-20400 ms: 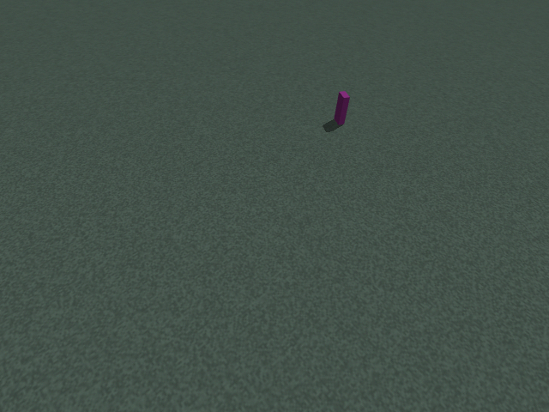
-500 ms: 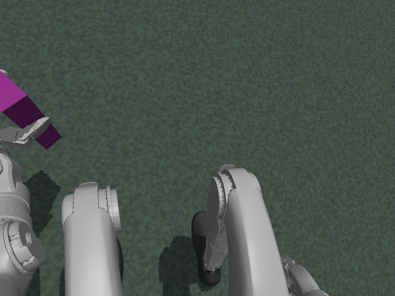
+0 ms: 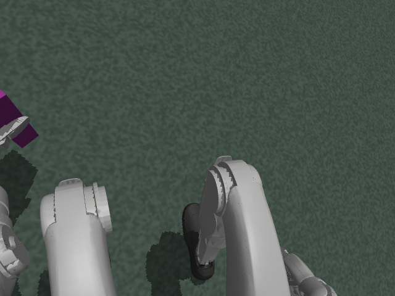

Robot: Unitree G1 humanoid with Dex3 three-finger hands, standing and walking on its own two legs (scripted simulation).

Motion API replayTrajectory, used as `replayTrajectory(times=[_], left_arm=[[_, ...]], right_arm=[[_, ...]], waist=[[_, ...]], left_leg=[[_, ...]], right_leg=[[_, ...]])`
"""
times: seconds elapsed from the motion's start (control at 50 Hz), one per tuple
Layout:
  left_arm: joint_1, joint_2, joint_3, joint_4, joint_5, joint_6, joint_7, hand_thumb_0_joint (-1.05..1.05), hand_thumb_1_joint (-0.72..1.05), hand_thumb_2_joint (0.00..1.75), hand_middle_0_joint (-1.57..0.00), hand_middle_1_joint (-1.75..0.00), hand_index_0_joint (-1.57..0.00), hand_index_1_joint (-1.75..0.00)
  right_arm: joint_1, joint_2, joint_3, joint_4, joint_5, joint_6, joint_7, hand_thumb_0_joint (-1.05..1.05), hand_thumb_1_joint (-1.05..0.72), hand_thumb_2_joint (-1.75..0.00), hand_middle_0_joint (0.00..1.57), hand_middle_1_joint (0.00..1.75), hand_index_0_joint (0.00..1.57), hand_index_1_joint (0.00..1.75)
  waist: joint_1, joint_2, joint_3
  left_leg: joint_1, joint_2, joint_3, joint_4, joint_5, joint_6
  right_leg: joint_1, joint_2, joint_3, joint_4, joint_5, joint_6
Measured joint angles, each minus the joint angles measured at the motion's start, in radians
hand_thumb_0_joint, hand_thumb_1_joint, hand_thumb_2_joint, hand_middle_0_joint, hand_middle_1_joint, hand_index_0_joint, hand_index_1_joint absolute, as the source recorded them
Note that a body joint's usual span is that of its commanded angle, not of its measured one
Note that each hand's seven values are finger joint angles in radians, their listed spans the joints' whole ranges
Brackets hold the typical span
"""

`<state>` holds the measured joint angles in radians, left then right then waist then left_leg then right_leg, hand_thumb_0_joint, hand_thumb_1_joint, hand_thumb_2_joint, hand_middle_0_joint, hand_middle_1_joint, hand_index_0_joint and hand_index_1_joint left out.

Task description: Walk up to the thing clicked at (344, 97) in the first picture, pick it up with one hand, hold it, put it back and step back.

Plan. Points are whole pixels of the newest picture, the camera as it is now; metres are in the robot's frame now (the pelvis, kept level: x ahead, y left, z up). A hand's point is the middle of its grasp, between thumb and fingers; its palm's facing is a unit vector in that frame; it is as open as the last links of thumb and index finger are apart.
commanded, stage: lower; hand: left
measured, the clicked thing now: out of the picture +0.46 +0.28 -0.11
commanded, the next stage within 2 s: loosen in 1.24 s
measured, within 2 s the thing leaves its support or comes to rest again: rests again in 2.00 s
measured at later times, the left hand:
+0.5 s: hand out of the picture +0.46 +0.29 -0.16, palm faces +0.43 -0.90 -0.06, open 11.2 cm
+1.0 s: hand (8, 119) +0.47 +0.29 -0.18, palm faces +0.41 -0.91 -0.05, open 11.2 cm
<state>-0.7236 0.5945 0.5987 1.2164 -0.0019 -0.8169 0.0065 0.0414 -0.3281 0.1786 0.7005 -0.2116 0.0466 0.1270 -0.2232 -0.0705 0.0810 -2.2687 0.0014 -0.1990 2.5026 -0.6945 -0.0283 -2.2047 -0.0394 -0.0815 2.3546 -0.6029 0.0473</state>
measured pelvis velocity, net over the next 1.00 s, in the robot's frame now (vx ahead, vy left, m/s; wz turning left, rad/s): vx -0.01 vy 0.01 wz -0.10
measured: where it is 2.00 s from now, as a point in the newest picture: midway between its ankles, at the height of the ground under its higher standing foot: (152, 271)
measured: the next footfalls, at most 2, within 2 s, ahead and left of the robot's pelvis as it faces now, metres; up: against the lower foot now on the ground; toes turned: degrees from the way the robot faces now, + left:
none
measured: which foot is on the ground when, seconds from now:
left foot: down 0.00-1.00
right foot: down 0.00-1.00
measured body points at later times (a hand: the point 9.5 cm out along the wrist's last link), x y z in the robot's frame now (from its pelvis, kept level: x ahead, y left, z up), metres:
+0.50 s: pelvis +0.00 +0.01 -0.02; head +0.25 +0.13 +0.33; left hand +0.44 +0.34 -0.15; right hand +0.10 -0.28 -0.08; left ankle +0.08 +0.13 -0.28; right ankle +0.13 -0.13 -0.28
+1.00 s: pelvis -0.01 +0.01 -0.02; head +0.25 +0.15 +0.31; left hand +0.44 +0.34 -0.18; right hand +0.10 -0.27 -0.07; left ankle +0.08 +0.13 -0.28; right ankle +0.13 -0.13 -0.28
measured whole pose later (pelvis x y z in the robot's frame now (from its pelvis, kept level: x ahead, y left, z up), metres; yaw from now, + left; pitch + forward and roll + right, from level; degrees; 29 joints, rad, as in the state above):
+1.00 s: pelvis -0.01 +0.01 -0.02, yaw -6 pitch +16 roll -16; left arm -0.73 0.86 0.64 1.45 0.00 -1.00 0.07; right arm -0.11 -0.38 0.43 0.60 -0.34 0.04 0.14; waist -0.29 -0.22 0.30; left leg -2.23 0.01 -0.33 2.64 -0.71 -0.02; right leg -2.12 0.01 -0.18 2.38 -0.56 0.08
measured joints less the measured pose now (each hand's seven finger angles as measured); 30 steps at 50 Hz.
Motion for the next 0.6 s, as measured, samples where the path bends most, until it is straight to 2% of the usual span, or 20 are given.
replayTrajectory(times=[0.08,0.3,0.6], left_arm=[[-0.004,0.024,0.005,0.041,-0.011,-0.021,0.002,-0.02,-0.61,1.06,-0.68,-1.13,-0.69,-1.15],[-0.007,0.101,0.056,0.095,-0.003,-0.084,0.016,-0.02,-0.61,1.07,-0.68,-1.13,-0.69,-1.15],[-0.003,0.186,0.045,0.161,0.003,-0.124,0.039,-0.02,-0.61,1.06,-0.68,-1.13,-0.69,-1.14]], right_arm=[[-0.020,-0.008,0.029,-0.009,-0.008,-0.002,0.005,0.00,-0.90,-0.91,0.20,0.30,0.20,0.30],[-0.068,-0.019,0.105,-0.039,-0.052,-0.003,0.012,0.00,-0.90,-0.91,0.20,0.30,0.21,0.30],[-0.107,-0.047,0.176,-0.066,-0.090,-0.004,0.016,0.00,-0.90,-0.91,0.20,0.30,0.21,0.30]], waist=[[-0.010,-0.008,0.027],[-0.038,-0.065,0.107],[-0.052,-0.106,0.168]], left_leg=[[-0.001,0.001,-0.011,0.015,-0.002,0.001],[0.001,-0.001,-0.053,0.070,-0.009,-0.002],[0.017,-0.001,-0.090,0.103,-0.010,0.005]], right_leg=[[0.003,0.005,-0.008,0.006,0.004,0.004],[0.018,0.018,-0.037,0.029,0.015,0.012],[0.053,0.032,-0.065,0.028,0.027,0.020]])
